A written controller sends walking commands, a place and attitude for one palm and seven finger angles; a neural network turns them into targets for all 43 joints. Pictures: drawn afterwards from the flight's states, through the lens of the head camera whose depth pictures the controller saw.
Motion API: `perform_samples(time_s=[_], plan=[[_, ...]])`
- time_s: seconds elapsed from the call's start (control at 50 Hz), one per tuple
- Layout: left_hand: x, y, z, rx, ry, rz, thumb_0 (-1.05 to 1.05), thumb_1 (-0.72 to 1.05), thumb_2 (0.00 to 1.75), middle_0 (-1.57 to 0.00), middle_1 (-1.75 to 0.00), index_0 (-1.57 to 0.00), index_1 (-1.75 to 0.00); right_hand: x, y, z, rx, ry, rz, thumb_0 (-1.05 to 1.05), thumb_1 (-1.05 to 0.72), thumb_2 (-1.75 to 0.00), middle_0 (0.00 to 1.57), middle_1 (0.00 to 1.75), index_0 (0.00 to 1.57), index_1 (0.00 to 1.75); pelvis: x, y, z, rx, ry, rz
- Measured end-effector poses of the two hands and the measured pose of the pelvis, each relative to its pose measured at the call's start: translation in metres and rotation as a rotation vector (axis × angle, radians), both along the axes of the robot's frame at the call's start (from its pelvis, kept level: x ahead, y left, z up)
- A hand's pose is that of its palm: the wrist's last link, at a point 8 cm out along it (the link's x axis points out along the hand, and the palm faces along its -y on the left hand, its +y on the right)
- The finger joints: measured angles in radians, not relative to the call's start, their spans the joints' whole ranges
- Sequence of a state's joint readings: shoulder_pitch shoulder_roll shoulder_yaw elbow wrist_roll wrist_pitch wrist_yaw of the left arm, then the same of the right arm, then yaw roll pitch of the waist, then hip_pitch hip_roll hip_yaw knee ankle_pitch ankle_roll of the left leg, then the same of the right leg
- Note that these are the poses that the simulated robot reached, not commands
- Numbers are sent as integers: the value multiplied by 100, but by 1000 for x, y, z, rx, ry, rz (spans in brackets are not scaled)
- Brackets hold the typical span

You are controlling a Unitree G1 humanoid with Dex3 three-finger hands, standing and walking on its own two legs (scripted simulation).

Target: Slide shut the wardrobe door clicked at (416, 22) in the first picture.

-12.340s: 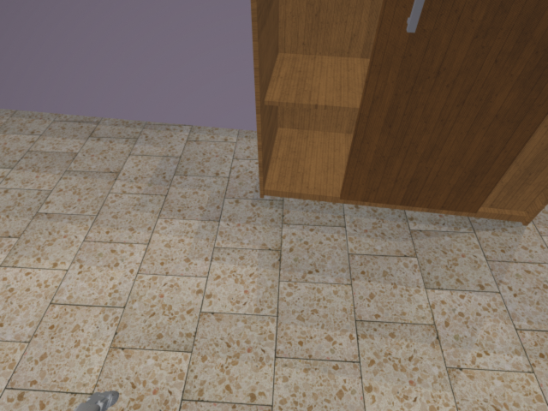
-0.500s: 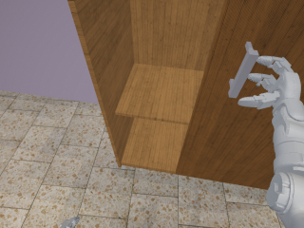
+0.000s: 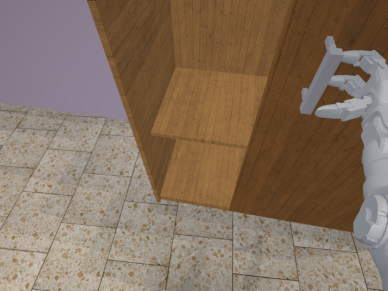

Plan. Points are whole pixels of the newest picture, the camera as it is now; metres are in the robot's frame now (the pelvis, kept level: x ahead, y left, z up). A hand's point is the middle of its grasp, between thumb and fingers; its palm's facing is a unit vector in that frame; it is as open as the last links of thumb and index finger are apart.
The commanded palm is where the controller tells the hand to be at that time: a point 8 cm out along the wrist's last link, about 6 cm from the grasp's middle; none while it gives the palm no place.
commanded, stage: slide the fingers in behind the handle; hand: right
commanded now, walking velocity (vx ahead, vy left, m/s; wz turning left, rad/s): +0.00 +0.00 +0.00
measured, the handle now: (317, 77) +0.53 -0.16 +0.17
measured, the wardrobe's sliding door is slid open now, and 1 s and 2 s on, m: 0.37 0.37 0.37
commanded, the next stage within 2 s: grip the handle and tug to test in 1.70 s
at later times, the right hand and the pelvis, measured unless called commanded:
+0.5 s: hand (332, 96) +0.47 -0.18 +0.17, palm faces +0.04 +1.00 +0.00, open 14.0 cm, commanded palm +0.44 -0.22 +0.17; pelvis +0.01 +0.00 +0.00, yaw +1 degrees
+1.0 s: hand (320, 96) +0.47 -0.16 +0.17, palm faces +0.05 +1.00 +0.01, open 14.0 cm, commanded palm +0.44 -0.21 +0.17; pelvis +0.01 +0.01 +0.00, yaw +1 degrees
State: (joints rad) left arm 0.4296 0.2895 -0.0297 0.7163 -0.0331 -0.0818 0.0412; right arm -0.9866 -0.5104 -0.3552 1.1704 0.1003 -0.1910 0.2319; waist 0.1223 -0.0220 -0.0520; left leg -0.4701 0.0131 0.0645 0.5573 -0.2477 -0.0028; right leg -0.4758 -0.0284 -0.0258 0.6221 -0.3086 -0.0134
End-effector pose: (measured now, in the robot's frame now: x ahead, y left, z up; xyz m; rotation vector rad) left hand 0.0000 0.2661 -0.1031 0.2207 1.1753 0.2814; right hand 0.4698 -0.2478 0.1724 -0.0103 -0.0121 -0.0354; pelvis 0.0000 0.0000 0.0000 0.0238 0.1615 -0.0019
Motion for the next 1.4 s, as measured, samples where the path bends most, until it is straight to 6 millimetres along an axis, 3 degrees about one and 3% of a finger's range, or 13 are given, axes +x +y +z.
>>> perform_samples(time_s=[0.2, 0.52, 0.68, 0.86, 1.18, 1.4], plan=[[6, -8, -1, -24, -35, 8, 1, 90, 90, -21, -30, -21, -30, -5, 10, -7, 0, -9, 16, -1, 50, -30, 33, 123, 32, 121, 2, -3, 0, -1, -11, 14], [70, -12, 5, -46, -193, -45, 1, 90, 90, -21, -30, -21, -30, -21, 20, -4, 6, -29, -7, -1, 50, -30, 30, 120, 31, 120, 12, -1, 4, -4, -53, 16], [87, -8, 7, -46, -220, -73, 1, 90, 90, -21, -30, -21, -30, -25, 26, -5, 18, -12, -5, -1, 50, -30, 30, 120, 30, 120, 13, 2, 4, -6, -61, 7], [81, -6, 5, -49, -206, -66, 1, 90, 90, -21, -30, -21, -30, -27, 38, -6, 17, -15, -3, -1, 50, -30, 30, 120, 30, 120, 10, 5, 4, -8, -69, 5], [44, -3, 0, -45, -140, -14, 1, 90, 90, -21, -30, -21, -30, -24, 42, -5, 19, -26, 1, -1, 50, -30, 30, 120, 30, 120, 6, 5, 4, -8, -66, 18], [47, -8, 1, -44, -159, -25, 1, 90, 90, -21, -30, -21, -30, -22, 51, -8, 26, -10, -4, -1, 50, -30, 30, 120, 30, 120, 2, 1, 4, -9, -66, 18]])
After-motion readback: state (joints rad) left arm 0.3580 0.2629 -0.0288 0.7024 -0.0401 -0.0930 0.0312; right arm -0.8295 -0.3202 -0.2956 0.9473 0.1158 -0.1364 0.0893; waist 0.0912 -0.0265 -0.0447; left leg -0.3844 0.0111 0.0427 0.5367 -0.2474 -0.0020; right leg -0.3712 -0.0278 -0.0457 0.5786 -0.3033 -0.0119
